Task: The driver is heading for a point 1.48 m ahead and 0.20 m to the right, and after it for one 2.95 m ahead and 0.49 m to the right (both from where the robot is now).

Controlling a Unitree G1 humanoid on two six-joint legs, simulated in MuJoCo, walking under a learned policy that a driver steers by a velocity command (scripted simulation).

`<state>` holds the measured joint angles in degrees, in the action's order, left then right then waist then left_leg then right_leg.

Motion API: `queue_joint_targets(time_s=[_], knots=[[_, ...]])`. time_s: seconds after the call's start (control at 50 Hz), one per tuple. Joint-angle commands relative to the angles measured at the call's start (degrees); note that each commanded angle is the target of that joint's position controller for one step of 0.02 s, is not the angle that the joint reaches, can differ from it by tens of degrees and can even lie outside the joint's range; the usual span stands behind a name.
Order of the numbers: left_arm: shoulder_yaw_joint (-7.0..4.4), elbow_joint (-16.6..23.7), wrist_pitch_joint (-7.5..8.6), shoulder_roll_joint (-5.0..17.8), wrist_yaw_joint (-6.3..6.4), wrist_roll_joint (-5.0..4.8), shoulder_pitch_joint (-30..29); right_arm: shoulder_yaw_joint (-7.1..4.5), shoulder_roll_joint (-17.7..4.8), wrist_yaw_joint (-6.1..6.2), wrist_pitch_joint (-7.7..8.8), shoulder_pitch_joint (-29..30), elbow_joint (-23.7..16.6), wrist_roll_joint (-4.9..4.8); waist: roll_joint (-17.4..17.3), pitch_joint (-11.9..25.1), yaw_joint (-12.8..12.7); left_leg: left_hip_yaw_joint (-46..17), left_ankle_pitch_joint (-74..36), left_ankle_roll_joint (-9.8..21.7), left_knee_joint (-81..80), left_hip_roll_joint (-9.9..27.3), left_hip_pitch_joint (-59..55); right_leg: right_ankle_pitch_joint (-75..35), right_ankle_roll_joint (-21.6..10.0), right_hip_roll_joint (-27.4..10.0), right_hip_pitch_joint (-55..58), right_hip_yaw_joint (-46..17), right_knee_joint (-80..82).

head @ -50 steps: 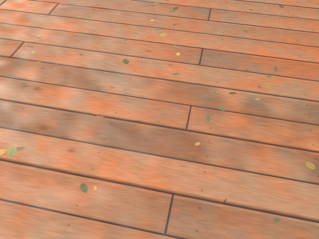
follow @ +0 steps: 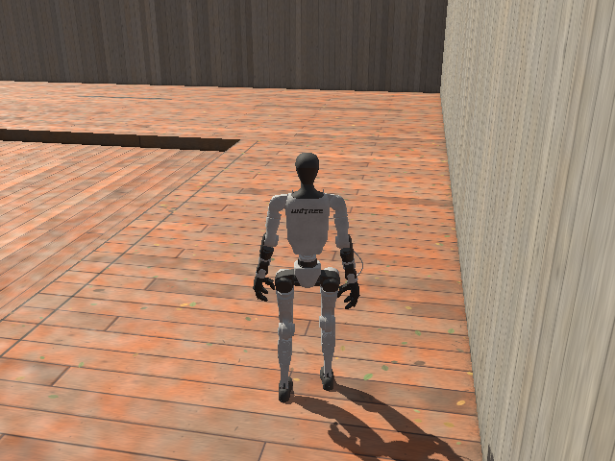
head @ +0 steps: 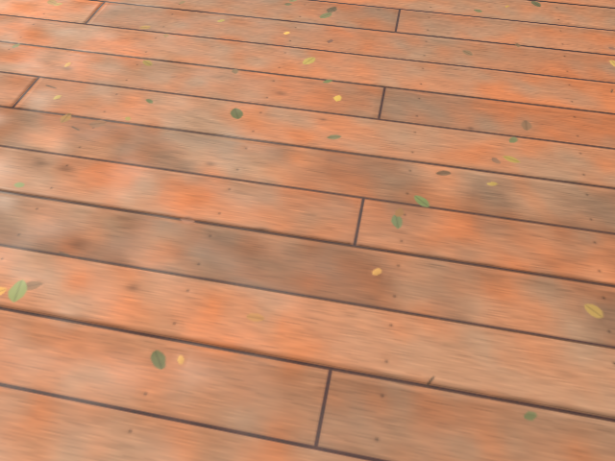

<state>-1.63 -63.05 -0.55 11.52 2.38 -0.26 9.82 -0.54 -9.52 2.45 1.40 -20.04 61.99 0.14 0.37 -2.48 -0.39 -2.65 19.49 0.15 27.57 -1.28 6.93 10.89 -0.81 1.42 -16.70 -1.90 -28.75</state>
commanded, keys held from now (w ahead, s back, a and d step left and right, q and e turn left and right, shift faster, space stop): no key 0.38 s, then w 0.62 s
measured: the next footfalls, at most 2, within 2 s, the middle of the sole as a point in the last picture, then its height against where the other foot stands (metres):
left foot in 1.14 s outside the picture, level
right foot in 1.70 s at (367, 342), level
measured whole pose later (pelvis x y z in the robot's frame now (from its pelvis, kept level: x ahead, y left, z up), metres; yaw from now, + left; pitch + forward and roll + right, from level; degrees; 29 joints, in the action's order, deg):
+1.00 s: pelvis +0.19 -0.02 +0.00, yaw +1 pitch +2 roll -1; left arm -0.6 -61.7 4.7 10.7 0.6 -0.1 27.0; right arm -2.7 -13.8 -1.0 5.4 -4.5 49.3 -1.5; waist -1.9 -0.2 -4.7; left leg 0.5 0.1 1.1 40.4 5.9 38.8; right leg 16.4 -2.6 3.1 5.7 1.9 -9.1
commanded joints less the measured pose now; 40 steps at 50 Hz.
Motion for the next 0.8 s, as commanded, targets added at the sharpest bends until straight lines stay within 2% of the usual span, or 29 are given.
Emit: queue_joint_targets(time_s=[0.02,0.38,0.4,0.44,0.46,0.48,0.5,0.52,0.54,0.56,0.58,0.6,0.62,0.64,0.66,0.68,0.7,0.72,0.74,0.76,0.78,0.8], knots=[[-0.84,1.5,0.38,5.6,0.18,-0.01,1.1,-0.81,-4.8,0.14,0.23,-5.4,-0.4,-0.02,-0.6,-0.8,0.0,-0.8,-6.4,0.9,-6.2,1.5,9.4,-4.7,-2.1,-2.5,7.3,-2.5,3.8],[-0.79,1.5,0.44,5.1,0.28,-0.08,2.3,-0.89,-4.1,0.15,0.35,-6.9,-0.5,-0.08,-0.7,-1.1,0.0,-0.7,-6.4,1.0,-6.1,1.5,9.6,-5.1,-2.0,-2.4,7.2,-2.4,3.4],[-0.58,0.9,0.41,4.3,0.28,-0.02,3.3,-0.74,-3.4,0.17,0.28,-8.1,0.2,-0.08,-0.8,0.2,0.1,-0.2,-0.9,1.2,-6.6,1.1,9.1,1.0,-2.0,-1.8,7.8,-1.8,3.7],[-1.03,0.7,0.46,5.3,0.37,-0.56,3.9,-1.28,-5.0,0.46,0.08,-7.7,-0.4,-0.54,-1.7,-2.4,0.2,-0.9,14.4,3.3,-6.4,0.7,11.5,19.6,-2.6,0.2,4.0,-0.2,1.9],[-1.16,1.0,0.87,5.6,0.31,-0.67,3.5,-1.47,-5.6,0.61,0.23,-7.5,-1.1,-0.77,-1.8,-4.6,0.6,-2.5,20.9,4.8,-6.9,1.7,12.9,25.7,-3.1,0.2,0.7,-0.5,1.2],[-1.12,1.7,1.67,5.3,0.09,-0.85,2.5,-1.62,-6.0,0.63,0.70,-8.3,-1.5,-1.11,-2.3,-6.4,1.2,-5.3,24.3,6.4,-8.3,3.6,13.4,27.1,-3.5,-0.1,-1.9,-0.9,0.2],[-0.96,2.5,2.74,4.4,-0.28,-1.10,1.2,-1.96,-7.1,0.54,1.37,-9.8,-1.4,-1.54,-4.2,-7.5,2.1,-9.6,26.0,8.4,-10.6,6.5,11.7,24.3,-3.2,0.0,-5.0,-0.3,-2.5],[-0.73,3.5,3.91,3.3,-0.80,-1.27,-0.9,-2.59,-8.9,0.36,2.01,-11.7,-1.1,-1.82,-7.6,-8.0,3.2,-16.0,27.2,10.8,-14.6,11.0,7.9,18.0,-2.4,0.8,-9.1,2.1,-7.6],[-0.56,4.4,4.96,2.6,-1.36,-1.47,-2.6,-3.39,-11.2,0.18,2.46,-10.9,-1.5,-1.94,-11.0,-9.5,3.2,-22.5,25.9,13.1,-17.8,16.0,5.1,11.6,-2.3,0.6,-13.2,4.2,-12.6],[-0.58,5.0,5.80,3.1,-1.84,-1.44,-3.3,-3.61,-11.4,0.01,2.75,-9.8,-2.1,-1.76,-10.7,-10.5,3.0,-25.1,22.4,14.4,-18.5,18.5,4.8,11.2,-3.0,-1.4,-15.1,3.0,-15.0],[-0.57,5.3,6.51,3.2,-2.28,-1.70,-2.7,-3.47,-10.7,-0.25,3.05,-8.6,-2.7,-1.67,-10.1,-10.7,2.0,-24.3,17.3,14.1,-17.5,18.8,4.1,12.8,-3.8,-2.2,-14.9,2.8,-13.8],[-0.69,5.1,7.03,3.4,-2.59,-2.01,-1.0,-3.30,-9.9,-0.56,3.09,-7.1,-3.3,-1.89,-9.3,-10.3,0.5,-20.8,12.6,12.6,-15.7,17.1,4.1,13.3,-4.2,-2.2,-11.6,3.6,-8.7],[-1.04,3.6,7.34,3.6,-2.77,-2.27,2.9,-3.17,-9.7,-0.84,2.84,-5.2,-4.0,-2.10,-8.6,-8.9,-1.8,-15.9,8.6,10.3,-13.1,14.1,7.1,10.6,-4.4,-0.9,-2.9,5.1,-1.9],[-1.92,1.2,7.29,4.7,-2.75,-2.10,8.7,-3.19,-9.9,-0.98,2.76,-3.9,-4.8,-1.94,-7.8,-6.0,-3.9,-11.7,0.8,8.6,-8.9,10.7,11.2,6.1,-3.9,1.1,8.0,5.6,0.2],[-3.22,-0.9,7.17,7.6,-2.70,-1.78,17.1,-2.94,-9.6,-1.11,3.20,-1.0,-6.3,-1.74,-3.0,-2.4,-7.6,-6.4,-10.8,6.2,3.1,6.6,16.7,5.3,-5.5,-2.5,18.4,-2.0,3.4],[-5.10,-2.3,7.02,14.3,-2.80,-1.71,26.3,-1.94,-5.4,-1.08,4.17,-0.8,-8.4,-1.58,13.7,2.2,-9.7,3.0,-6.7,1.7,24.8,-1.3,28.7,11.2,-12.2,-14.8,29.5,-24.3,12.6],[-3.80,-2.3,7.42,11.8,-3.20,-0.61,27.1,-1.71,-4.7,-1.11,5.30,-0.9,-9.2,-2.14,14.9,4.0,-8.2,-1.6,10.0,1.9,39.5,-2.5,35.6,12.3,-16.6,-23.2,30.3,-41.7,19.2],[-2.48,-0.5,7.86,8.3,-3.14,-0.30,20.5,-2.14,-6.4,-1.60,5.81,-0.4,-9.5,-3.09,7.6,-0.9,-4.7,-4.5,7.6,3.8,46.6,1.7,39.7,12.0,-15.7,-24.0,25.6,-37.1,18.3],[-1.69,1.6,7.96,6.3,-3.36,-0.24,15.5,-2.17,-6.6,-2.12,6.05,0.4,-9.3,-3.13,4.0,-2.4,-3.0,-4.1,2.1,5.1,47.1,4.5,39.4,10.4,-13.8,-21.1,22.0,-28.8,18.7],[-1.27,2.6,7.78,6.1,-3.63,-0.17,12.8,-2.53,-6.7,-2.22,6.17,1.3,-9.4,-2.66,1.8,-3.7,-1.7,-3.0,-2.6,5.5,44.1,6.7,39.3,7.3,-12.3,-18.8,19.4,-22.7,19.8],[-0.66,3.0,7.48,4.9,-3.71,0.00,12.0,-3.34,-8.3,-2.24,5.95,2.6,-9.6,-2.05,1.7,-3.9,-1.2,-1.9,-5.5,5.4,41.0,8.1,37.6,1.6,-10.7,-16.2,17.8,-17.1,20.4],[-0.26,2.8,6.97,4.2,-3.60,0.17,12.9,-3.69,-8.4,-2.49,5.56,2.6,-9.7,-1.87,2.8,-3.4,-0.9,-0.6,-7.2,4.7,38.9,8.5,35.8,-2.9,-9.7,-14.1,16.8,-12.7,20.9]])
Velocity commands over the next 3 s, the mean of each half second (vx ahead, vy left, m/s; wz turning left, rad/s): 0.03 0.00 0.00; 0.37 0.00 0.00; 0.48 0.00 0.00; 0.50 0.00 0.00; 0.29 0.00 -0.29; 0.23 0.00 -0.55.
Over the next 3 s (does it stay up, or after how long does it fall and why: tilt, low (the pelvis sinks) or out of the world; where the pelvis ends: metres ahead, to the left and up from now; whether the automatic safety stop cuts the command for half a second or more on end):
stays up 1.09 -0.04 0.02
